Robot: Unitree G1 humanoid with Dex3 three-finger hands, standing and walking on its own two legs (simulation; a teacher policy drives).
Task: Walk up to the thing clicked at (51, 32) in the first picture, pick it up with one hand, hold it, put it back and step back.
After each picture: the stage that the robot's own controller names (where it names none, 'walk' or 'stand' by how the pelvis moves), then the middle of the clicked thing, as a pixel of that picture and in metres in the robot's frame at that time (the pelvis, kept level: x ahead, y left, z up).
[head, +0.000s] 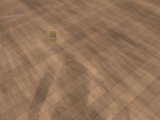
stand; (53, 36) +1.49 +0.38 -0.72
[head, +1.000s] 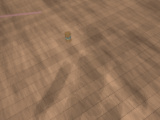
walk; (68, 36) +1.39 +0.29 -0.72
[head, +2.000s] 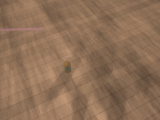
walk; (67, 67) +0.95 +0.24 -0.71
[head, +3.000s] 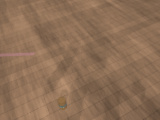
walk; (62, 103) +0.64 +0.23 -0.71
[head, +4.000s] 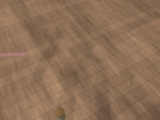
walk; (60, 114) +0.47 +0.16 -0.68
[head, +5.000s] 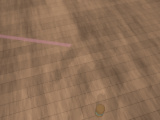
stand; (99, 111) +0.47 -0.11 -0.69
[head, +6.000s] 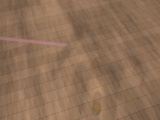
walk; (96, 109) +0.48 -0.09 -0.71
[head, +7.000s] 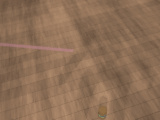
stand; (102, 112) +0.50 -0.08 -0.71
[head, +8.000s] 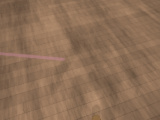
walk; out of the picture +0.48 -0.08 -0.72
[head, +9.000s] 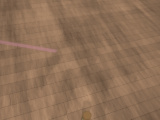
stand; (86, 117) +0.46 -0.08 -0.69
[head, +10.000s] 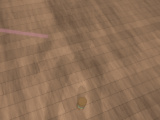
stand; (81, 103) +0.47 -0.07 -0.68
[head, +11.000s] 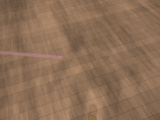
stand; out of the picture +0.46 -0.04 -0.72
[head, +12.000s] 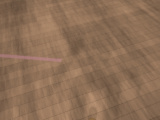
stand; out of the picture +0.45 -0.04 -0.73
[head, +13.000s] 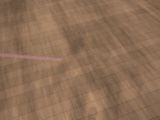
stand; out of the picture +0.44 -0.04 -0.73
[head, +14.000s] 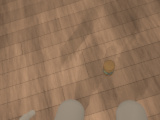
go down; (108, 68) +0.51 -0.06 -0.46
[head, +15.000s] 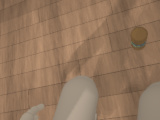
go down; (138, 39) +0.53 -0.12 -0.29
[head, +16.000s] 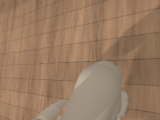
close in; out of the picture +0.52 -0.17 -0.25
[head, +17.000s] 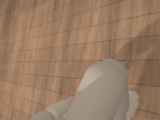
go down; out of the picture +0.53 -0.19 -0.25
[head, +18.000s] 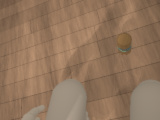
go down; (124, 44) +0.54 -0.12 -0.30
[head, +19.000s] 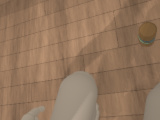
go down; (147, 35) +0.53 -0.14 -0.27
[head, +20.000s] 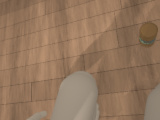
go down; (147, 35) +0.53 -0.14 -0.27
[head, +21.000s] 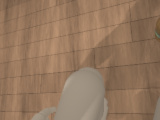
close in; out of the picture +0.53 -0.15 -0.26
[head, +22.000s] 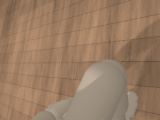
go down; out of the picture +0.53 -0.18 -0.26
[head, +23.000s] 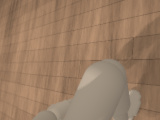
close; out of the picture +0.53 -0.19 -0.26
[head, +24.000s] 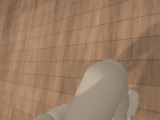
go down; out of the picture +0.54 -0.19 -0.26
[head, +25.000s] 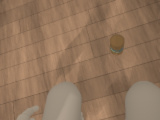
go down; (116, 45) +0.54 -0.11 -0.32
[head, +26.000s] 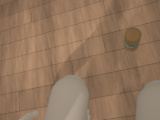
go down; (132, 40) +0.53 -0.13 -0.27
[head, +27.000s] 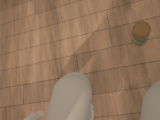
close in; (140, 34) +0.53 -0.13 -0.27
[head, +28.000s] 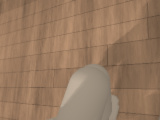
close in; out of the picture +0.53 -0.17 -0.25
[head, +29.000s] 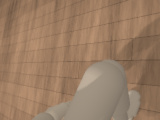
approach; out of the picture +0.53 -0.19 -0.27
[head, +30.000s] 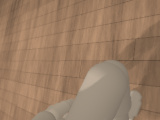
approach; out of the picture +0.53 -0.19 -0.26
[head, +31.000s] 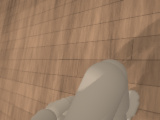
approach; out of the picture +0.53 -0.19 -0.25
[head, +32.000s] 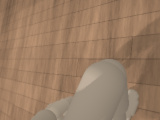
approach; out of the picture +0.53 -0.19 -0.25
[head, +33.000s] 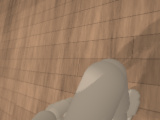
approach; out of the picture +0.53 -0.19 -0.26
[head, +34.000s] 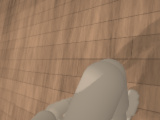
approach; out of the picture +0.53 -0.19 -0.25
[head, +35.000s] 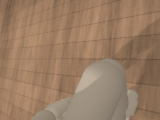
approach; out of the picture +0.53 -0.19 -0.25
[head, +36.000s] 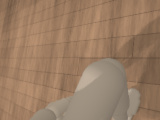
approach; out of the picture +0.53 -0.20 -0.26
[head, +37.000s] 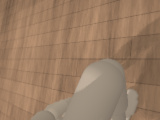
approach; out of the picture +0.53 -0.19 -0.26
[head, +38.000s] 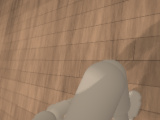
close; out of the picture +0.53 -0.20 -0.26
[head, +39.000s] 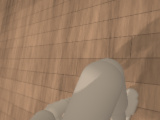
approach; out of the picture +0.53 -0.19 -0.25
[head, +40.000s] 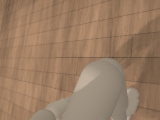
approach; out of the picture +0.53 -0.19 -0.25
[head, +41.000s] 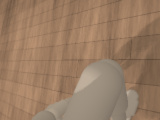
approach; out of the picture +0.53 -0.19 -0.26
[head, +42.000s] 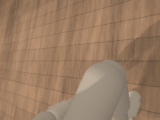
close; out of the picture +0.53 -0.19 -0.26
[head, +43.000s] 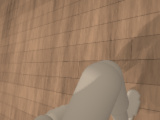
close in; out of the picture +0.53 -0.19 -0.27
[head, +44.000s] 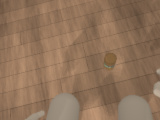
stand; (109, 62) +0.53 -0.09 -0.41
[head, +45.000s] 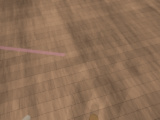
stand; out of the picture +0.46 -0.04 -0.66
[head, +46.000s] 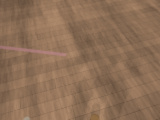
stand; out of the picture +0.46 -0.04 -0.66
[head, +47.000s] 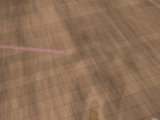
stand; (93, 118) +0.46 -0.04 -0.66
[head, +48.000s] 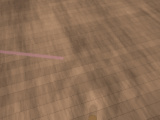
stand; out of the picture +0.48 -0.05 -0.72
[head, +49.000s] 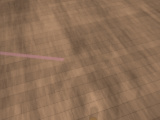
stand; out of the picture +0.46 -0.06 -0.73
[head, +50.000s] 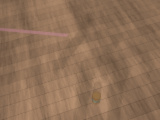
walk; (96, 98) +0.52 -0.05 -0.70
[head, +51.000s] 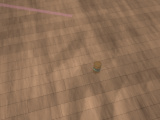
walk; (97, 67) +0.80 -0.13 -0.69
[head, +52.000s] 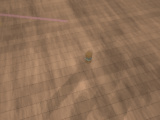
stand; (88, 57) +1.12 -0.04 -0.70
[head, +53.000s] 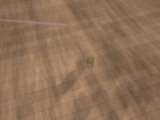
stand; (90, 62) +1.05 -0.06 -0.72
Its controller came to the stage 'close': yes
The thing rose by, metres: 0.00
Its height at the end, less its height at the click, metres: +0.00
